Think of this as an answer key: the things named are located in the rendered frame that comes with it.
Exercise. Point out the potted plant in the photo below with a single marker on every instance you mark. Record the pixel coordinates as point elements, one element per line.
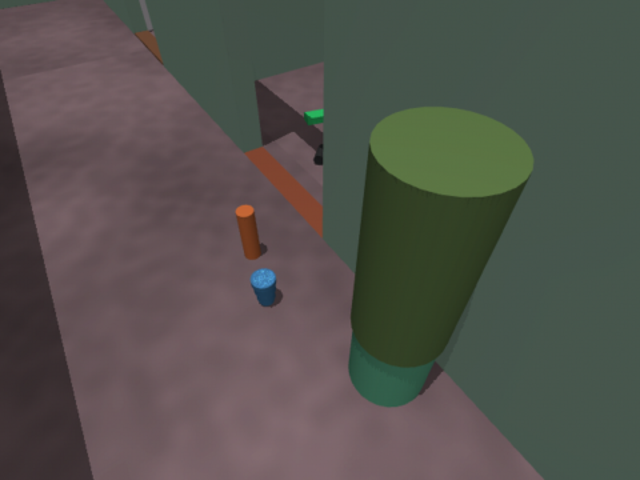
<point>441,184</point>

